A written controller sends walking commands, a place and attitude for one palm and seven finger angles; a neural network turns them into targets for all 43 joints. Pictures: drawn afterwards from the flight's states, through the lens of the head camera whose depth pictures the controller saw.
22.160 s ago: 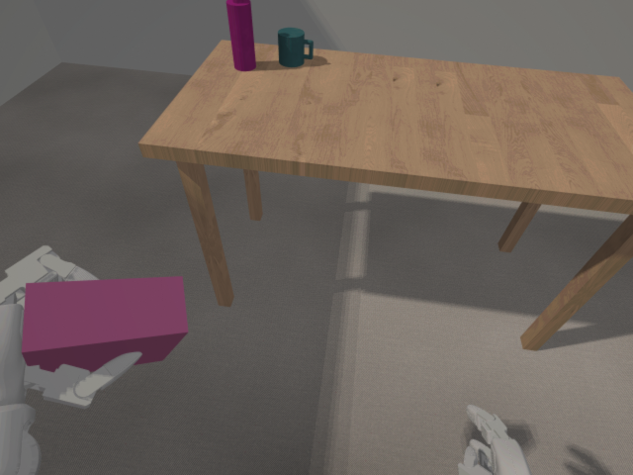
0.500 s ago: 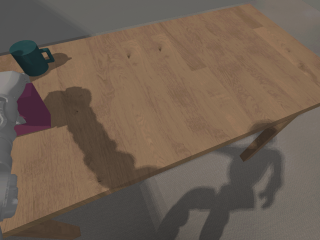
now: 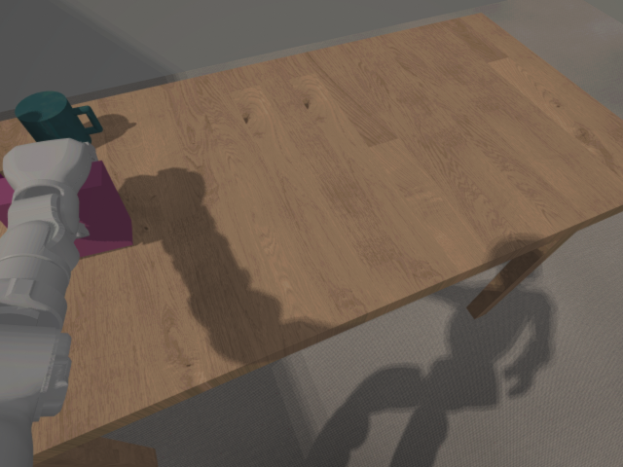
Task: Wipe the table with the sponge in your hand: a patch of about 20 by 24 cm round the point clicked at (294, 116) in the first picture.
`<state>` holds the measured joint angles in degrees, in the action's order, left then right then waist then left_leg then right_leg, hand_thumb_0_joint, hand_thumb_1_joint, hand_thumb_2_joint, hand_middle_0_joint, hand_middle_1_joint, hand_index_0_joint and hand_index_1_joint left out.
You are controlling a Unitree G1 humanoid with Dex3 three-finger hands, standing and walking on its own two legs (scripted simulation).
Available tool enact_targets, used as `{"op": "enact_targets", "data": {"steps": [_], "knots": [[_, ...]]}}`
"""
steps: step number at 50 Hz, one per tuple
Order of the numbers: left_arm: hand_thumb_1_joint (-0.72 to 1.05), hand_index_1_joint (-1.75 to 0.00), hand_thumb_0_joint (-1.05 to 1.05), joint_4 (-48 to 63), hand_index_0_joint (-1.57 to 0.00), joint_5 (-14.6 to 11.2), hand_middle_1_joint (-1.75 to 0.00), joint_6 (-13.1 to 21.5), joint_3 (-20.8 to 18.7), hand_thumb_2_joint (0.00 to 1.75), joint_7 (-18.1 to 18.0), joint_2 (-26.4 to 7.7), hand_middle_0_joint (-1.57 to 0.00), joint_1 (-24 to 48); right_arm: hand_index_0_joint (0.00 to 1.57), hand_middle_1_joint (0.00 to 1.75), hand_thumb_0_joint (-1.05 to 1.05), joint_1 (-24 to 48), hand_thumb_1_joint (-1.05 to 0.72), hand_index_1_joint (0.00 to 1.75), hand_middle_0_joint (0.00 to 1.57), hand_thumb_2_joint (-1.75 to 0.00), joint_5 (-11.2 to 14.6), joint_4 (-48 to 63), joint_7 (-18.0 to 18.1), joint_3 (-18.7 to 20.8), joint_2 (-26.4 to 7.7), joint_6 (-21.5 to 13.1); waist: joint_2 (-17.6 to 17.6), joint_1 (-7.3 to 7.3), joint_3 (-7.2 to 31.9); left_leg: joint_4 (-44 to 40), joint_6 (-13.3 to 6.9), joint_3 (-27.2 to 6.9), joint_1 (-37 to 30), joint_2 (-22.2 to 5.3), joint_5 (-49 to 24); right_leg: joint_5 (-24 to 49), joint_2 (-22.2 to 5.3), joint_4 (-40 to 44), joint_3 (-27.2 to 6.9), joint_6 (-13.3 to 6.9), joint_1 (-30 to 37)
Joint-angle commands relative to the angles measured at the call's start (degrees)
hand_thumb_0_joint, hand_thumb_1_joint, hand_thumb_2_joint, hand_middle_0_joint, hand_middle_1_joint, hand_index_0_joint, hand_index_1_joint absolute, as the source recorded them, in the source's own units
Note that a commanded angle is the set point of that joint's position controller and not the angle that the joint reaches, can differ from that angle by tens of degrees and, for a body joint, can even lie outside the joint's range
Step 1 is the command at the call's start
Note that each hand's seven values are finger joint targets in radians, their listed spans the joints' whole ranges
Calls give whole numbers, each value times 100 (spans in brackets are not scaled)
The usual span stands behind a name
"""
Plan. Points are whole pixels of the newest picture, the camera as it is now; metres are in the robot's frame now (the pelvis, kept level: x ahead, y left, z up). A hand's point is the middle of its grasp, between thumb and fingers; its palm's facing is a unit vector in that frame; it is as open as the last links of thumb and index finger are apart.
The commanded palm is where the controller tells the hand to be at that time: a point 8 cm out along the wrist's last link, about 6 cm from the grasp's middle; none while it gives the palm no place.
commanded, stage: wipe back along the middle lane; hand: left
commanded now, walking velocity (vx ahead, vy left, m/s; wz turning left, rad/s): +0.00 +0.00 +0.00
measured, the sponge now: (76, 224) +0.43 +0.34 +0.02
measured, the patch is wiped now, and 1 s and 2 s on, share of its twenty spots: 0.40 0.55 0.60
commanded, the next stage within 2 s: slide across to the third lane in 1.62 s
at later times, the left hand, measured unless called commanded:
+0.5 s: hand (82, 222) +0.40 +0.31 +0.06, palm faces -0.07 +0.01 -1.00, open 9.3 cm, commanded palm +0.37 +0.29 +0.09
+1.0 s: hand (88, 243) +0.37 +0.29 +0.06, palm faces -0.03 +0.01 -1.00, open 9.3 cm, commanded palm +0.33 +0.27 +0.09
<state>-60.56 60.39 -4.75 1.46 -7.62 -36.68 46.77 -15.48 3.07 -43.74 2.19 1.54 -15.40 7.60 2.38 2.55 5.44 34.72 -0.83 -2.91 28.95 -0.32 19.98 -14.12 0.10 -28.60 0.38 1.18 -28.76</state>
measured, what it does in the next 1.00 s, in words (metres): stands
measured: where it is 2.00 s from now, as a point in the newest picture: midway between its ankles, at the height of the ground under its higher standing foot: outside the picture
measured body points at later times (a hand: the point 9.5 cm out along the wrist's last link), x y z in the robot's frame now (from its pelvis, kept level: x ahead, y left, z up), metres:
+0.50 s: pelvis +0.00 +0.00 +0.00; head +0.05 -0.01 +0.45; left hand +0.40 +0.30 +0.11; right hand +0.10 -0.27 -0.13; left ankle -0.04 +0.11 -0.73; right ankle -0.01 -0.14 -0.73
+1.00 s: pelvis +0.01 +0.00 +0.00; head +0.04 -0.02 +0.45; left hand +0.37 +0.28 +0.11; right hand +0.17 -0.24 -0.12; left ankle -0.04 +0.11 -0.73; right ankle -0.01 -0.14 -0.73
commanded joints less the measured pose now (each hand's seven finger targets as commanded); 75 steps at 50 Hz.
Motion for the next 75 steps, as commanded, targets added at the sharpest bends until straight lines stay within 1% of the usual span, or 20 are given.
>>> {"op": "enact_targets", "data": {"steps": [1,6,7,9,12,17,26,32,36,42,44,48,52,60,62,65,70,72,73,75], "knots": [[10,-160,0,924,-120,-101,-160,-25,-214,130,-184,-837,-120,1426,20,30,0,-470,-90,30,20,-90,-42,410,25,344,-924,-75,200,49,2215,-145,-65,168,-1339,5,-3440,2375,205,-45,216,-459,1228],[10,-160,0,951,-120,-114,-160,-200,-174,130,-233,-728,-120,1142,20,30,0,-310,-90,30,20,-90,-2,475,-13,330,-952,-51,-129,40,1865,-272,-138,218,-1059,45,-2905,2313,180,2,217,-437,1356],[10,-160,0,958,-120,-120,-160,-221,-466,130,-252,-986,-120,959,20,30,0,-261,-90,30,20,-90,-7,491,-6,323,-973,-58,-62,-90,1945,-301,-153,215,-1054,40,-3058,2443,164,-1,181,-470,1489],[10,-160,0,960,-120,-109,-160,-293,-262,130,-254,-776,-120,882,20,30,0,-257,-90,30,20,-90,1,501,-23,328,-962,-49,-192,-4,1840,-296,-169,245,-1041,60,-2903,2433,170,0,203,-442,1493],[10,-160,0,1003,-120,-182,-160,-384,-359,130,-206,-797,-120,493,20,30,0,-109,-90,30,20,-90,33,572,-26,305,-974,-53,-154,-136,1763,-386,-177,280,-938,88,-2802,2500,137,43,166,-463,1660],[10,-160,0,1404,-120,-252,-160,-503,-190,130,-173,-458,-120,-1,20,30,0,89,-90,30,20,-90,58,703,-54,308,-931,-72,-31,-216,1718,-411,-168,246,-1127,61,-2949,2390,147,61,193,-484,1618],[10,-160,0,1558,-120,-306,-160,-844,255,130,-150,146,-120,-351,20,30,0,402,-90,30,20,-90,105,833,-39,251,-902,-61,-409,-175,1159,-535,-150,240,-1026,105,-2216,1786,145,126,284,-455,1368],[10,-160,0,1887,-120,-309,-160,-998,163,130,-85,71,-120,-485,20,30,0,609,-90,30,20,-90,107,956,-1,195,-883,-54,-251,-297,1312,-548,-121,173,-1155,95,-2394,1797,147,88,263,-514,1458],[10,-160,0,2227,-120,-350,-160,-1122,555,130,-26,523,-120,-555,20,30,0,711,-90,30,20,-90,112,1040,-8,189,-831,-56,-237,-234,1318,-506,-99,172,-1306,101,-2420,1778,155,77,307,-487,1412],[10,-160,0,2751,-120,-510,-160,-1262,290,130,16,463,-120,-1333,20,30,0,922,-90,30,20,-90,114,1176,-27,160,-832,-72,-358,-424,1379,-481,-96,102,-1359,76,-2861,2117,158,37,267,-507,1678],[10,-160,0,2982,-120,-544,-160,-1323,594,130,36,820,-120,-1501,20,30,0,943,-90,30,20,-90,125,1216,-53,157,-785,-83,-380,-365,1353,-439,-94,129,-1446,78,-3034,2255,150,-4,321,-473,1698],[10,-160,0,3401,-120,-638,-160,-1482,498,130,47,814,-120,-2022,20,30,0,1055,-90,30,20,-90,138,1277,-96,132,-786,-110,-498,-411,1272,-455,-83,102,-1468,63,-3227,2444,139,-23,325,-450,1837],[10,-160,0,3825,-120,-724,-160,-1628,265,130,49,659,-120,-2421,20,30,0,1259,-90,30,20,-90,136,1353,-96,119,-802,-139,-525,-527,1150,-531,-95,125,-1447,70,-3057,2464,131,33,270,-452,1953],[10,-160,0,4413,-120,-780,-160,-1926,595,130,74,1008,-120,-2818,20,30,0,1452,-90,30,20,-90,175,1454,-115,52,-736,-187,-538,-499,993,-609,-75,151,-1546,97,-2942,2386,121,46,322,-418,2008],[10,-160,0,4521,-120,-771,-160,-1977,312,130,67,726,-120,-2989,20,30,0,1536,-90,30,20,-90,153,1466,-108,52,-773,-194,-448,-594,1005,-632,-73,145,-1543,99,-2854,2368,128,62,246,-450,2059],[10,-160,0,4640,-120,-743,-160,-2046,701,130,114,1084,-120,-2948,20,30,0,1572,-90,30,20,-90,179,1493,-116,17,-718,-202,-424,-509,873,-654,-63,154,-1559,105,-2779,2227,124,45,316,-438,1970],[10,-160,0,4836,-120,-768,-160,-2076,732,130,130,1170,-120,-3278,20,30,0,1632,-90,30,20,-90,168,1549,-132,13,-699,-245,-547,-553,928,-633,-80,174,-1581,128,-2683,2282,132,39,280,-442,2050],[10,-160,0,4922,-120,-765,-160,-2082,417,130,102,874,-120,-3459,20,30,0,1750,-90,30,20,-90,151,1570,-132,-6,-731,-242,-493,-664,887,-675,-65,144,-1539,115,-2637,2278,142,38,181,-482,2088],[10,-160,0,5085,-120,-795,-160,-2081,718,130,113,1216,-120,-3528,20,30,0,1710,-90,30,20,-90,162,1624,-148,-6,-669,-260,-534,-601,990,-648,-79,167,-1560,131,-2680,2335,118,-7,270,-446,2158],[10,-160,0,5178,-120,-812,-160,-2085,786,130,109,1311,-120,-3792,20,30,0,1760,-90,30,20,-90,175,1632,-172,-8,-660,-276,-514,-611,850,-658,-65,181,-1550,118,-2703,2332,118,17,258,-433,2098]]}}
